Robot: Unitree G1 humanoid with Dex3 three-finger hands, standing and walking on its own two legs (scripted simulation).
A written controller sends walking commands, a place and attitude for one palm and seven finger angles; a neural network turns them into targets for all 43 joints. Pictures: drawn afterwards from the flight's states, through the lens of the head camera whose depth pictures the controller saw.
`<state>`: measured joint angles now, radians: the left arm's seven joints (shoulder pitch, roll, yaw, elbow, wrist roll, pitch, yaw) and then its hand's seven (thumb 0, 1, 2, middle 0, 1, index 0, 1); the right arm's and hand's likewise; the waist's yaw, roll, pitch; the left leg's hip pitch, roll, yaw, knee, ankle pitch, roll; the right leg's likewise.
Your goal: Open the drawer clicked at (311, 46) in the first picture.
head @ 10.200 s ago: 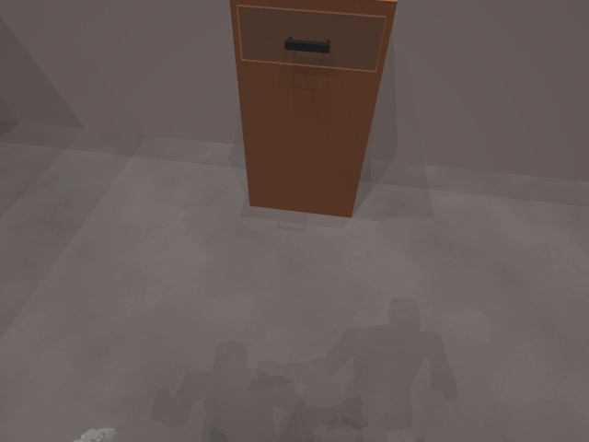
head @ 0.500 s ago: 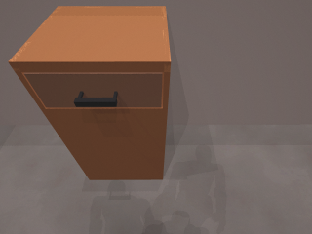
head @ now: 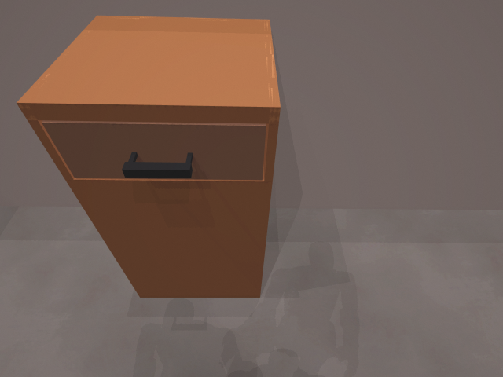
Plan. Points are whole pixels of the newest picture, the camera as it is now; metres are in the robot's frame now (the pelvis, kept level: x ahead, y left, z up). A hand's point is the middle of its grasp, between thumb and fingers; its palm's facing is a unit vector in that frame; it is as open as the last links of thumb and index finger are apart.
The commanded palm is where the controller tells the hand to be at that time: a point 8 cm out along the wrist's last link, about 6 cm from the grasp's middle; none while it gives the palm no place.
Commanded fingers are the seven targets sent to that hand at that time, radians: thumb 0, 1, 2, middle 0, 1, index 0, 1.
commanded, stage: raise the hand with hooked fingers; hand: left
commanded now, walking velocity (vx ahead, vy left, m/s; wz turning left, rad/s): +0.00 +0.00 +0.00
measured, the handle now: (160, 163) +0.51 +0.23 +0.03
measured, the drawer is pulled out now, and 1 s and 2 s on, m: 0.00 0.00 0.00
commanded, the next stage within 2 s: move the hooked fingers above the handle in 1.94 s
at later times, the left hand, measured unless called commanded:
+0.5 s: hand out of the picture +0.13 +0.20 -0.05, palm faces -0.01 -0.13 -0.99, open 8.8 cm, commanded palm +0.14 +0.22 +0.01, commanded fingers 0.00 0.34 0.66 -0.24 -0.66 -0.24 -0.66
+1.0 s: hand (100, 305) +0.21 +0.23 +0.04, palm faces +0.07 -0.10 -0.99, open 11.8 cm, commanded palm +0.19 +0.23 +0.10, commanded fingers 0.00 -0.24 0.41 -0.28 -1.03 -0.28 -1.03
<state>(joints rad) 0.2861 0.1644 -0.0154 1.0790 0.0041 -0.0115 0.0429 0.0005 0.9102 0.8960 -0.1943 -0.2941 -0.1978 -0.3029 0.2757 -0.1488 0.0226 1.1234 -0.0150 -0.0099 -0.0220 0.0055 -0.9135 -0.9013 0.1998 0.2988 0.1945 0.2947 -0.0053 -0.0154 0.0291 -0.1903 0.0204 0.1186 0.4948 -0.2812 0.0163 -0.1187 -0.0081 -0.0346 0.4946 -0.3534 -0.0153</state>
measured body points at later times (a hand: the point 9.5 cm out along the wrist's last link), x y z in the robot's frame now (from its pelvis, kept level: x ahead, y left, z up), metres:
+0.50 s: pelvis -0.05 -0.03 -0.04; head -0.03 -0.05 +0.41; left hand +0.13 +0.21 +0.00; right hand +0.22 -0.25 -0.10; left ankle -0.01 +0.11 -0.74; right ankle -0.05 -0.11 -0.74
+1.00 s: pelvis -0.03 -0.02 -0.01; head -0.01 -0.05 +0.44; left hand +0.20 +0.23 +0.09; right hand +0.15 -0.25 -0.13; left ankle -0.01 +0.11 -0.74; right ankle -0.05 -0.11 -0.74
